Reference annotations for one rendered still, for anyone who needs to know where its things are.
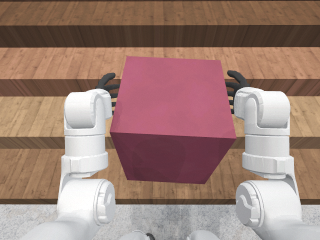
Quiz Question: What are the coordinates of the robot right thigh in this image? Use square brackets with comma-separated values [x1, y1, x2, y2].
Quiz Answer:
[186, 230, 219, 240]

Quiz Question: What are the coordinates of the carton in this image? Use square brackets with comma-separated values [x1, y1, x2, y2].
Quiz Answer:
[109, 56, 237, 184]

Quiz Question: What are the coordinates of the robot right hand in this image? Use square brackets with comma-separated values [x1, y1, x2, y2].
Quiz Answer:
[225, 70, 250, 114]

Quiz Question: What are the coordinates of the robot left hand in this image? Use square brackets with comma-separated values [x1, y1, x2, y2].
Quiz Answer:
[95, 72, 120, 115]

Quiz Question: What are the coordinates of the robot right upper arm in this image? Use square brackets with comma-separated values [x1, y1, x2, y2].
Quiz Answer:
[235, 180, 320, 240]

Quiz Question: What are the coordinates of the robot left upper arm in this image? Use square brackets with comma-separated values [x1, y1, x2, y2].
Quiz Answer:
[19, 179, 116, 240]

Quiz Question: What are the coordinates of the right robot forearm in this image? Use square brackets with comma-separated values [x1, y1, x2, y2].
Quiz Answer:
[233, 87, 302, 216]

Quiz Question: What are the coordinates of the left robot forearm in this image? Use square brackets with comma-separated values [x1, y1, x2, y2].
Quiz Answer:
[57, 88, 113, 216]

